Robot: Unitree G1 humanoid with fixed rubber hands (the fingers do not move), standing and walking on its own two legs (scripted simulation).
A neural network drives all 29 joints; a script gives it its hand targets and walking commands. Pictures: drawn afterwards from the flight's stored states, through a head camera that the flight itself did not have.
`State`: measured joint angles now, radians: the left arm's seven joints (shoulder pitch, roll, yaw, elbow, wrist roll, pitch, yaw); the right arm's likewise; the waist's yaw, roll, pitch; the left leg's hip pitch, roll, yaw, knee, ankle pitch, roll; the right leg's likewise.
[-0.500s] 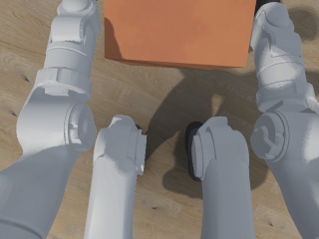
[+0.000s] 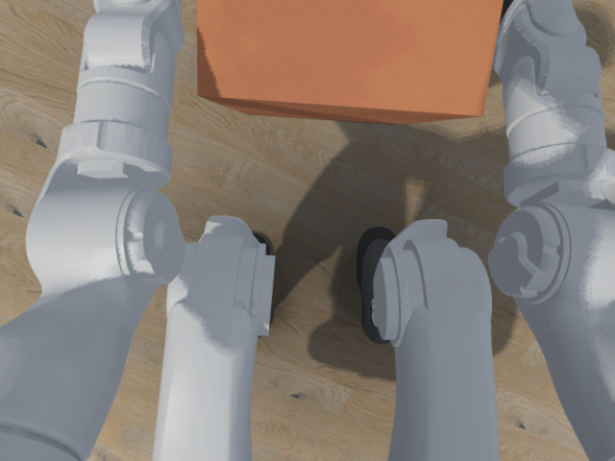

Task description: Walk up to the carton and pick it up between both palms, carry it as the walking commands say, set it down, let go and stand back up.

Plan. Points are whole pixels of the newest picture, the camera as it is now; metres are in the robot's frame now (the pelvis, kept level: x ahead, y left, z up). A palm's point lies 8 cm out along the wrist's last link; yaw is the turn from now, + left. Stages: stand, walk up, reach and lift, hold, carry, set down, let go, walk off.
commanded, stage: set down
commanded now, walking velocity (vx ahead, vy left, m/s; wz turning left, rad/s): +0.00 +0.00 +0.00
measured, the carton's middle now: (336, 16) +0.54 -0.02 -0.23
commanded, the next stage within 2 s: none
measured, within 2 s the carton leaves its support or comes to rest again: neither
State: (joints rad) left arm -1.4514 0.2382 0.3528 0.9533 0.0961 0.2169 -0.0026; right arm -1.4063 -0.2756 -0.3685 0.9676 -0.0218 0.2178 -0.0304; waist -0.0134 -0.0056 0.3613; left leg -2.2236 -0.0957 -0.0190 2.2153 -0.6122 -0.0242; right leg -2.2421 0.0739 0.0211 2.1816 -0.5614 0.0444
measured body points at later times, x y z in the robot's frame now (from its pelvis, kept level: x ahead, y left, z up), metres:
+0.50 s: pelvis +0.00 +0.00 +0.00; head +0.38 +0.00 +0.24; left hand +0.57 +0.17 -0.18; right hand +0.56 -0.19 -0.18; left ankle +0.10 +0.11 -0.34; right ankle +0.12 -0.12 -0.34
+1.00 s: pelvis +0.00 +0.00 +0.00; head +0.37 +0.00 +0.26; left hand +0.58 +0.19 -0.15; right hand +0.57 -0.22 -0.14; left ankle +0.10 +0.11 -0.34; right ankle +0.12 -0.12 -0.34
